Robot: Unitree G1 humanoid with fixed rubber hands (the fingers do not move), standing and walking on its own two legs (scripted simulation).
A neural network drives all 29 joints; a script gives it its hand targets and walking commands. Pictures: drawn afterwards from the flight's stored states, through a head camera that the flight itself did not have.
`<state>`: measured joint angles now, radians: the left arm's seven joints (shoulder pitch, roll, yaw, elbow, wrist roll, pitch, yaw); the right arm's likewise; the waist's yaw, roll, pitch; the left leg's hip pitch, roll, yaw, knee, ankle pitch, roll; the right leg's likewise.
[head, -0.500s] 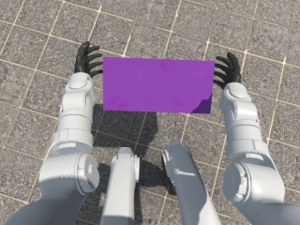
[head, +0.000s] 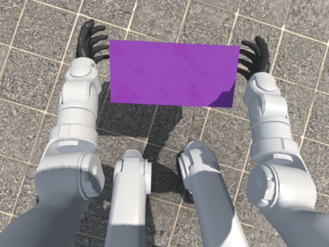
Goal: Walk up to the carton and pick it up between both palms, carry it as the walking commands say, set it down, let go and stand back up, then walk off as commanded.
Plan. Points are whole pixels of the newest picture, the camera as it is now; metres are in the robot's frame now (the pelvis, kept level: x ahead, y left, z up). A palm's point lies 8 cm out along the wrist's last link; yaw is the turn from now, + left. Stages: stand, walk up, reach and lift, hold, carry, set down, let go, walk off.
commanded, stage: set down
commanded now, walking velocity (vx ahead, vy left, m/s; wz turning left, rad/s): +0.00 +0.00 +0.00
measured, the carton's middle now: (171, 74) +0.49 -0.05 -0.21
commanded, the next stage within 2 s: none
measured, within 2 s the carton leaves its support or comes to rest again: neither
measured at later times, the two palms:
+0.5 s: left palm (100, 61) +0.54 +0.13 -0.19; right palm (242, 77) +0.47 -0.23 -0.20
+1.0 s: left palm (102, 66) +0.54 +0.14 -0.25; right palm (232, 79) +0.47 -0.23 -0.25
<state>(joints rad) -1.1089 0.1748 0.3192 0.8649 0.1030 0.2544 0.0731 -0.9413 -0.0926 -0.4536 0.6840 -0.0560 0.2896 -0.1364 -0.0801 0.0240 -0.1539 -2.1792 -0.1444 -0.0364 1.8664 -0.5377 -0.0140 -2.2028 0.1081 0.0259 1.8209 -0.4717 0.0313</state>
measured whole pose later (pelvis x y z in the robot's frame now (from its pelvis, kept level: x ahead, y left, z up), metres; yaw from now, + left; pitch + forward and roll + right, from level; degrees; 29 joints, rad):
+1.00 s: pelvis +0.00 +0.00 -0.09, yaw +1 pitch +39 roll -3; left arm -1.40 0.34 0.06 1.14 -0.11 0.16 0.12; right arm -1.18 -0.26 -0.29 0.95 0.11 0.17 -0.15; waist -0.09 0.04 0.23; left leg -2.28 -0.13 0.00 2.22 -0.61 0.01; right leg -2.29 0.05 -0.03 2.17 -0.56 0.01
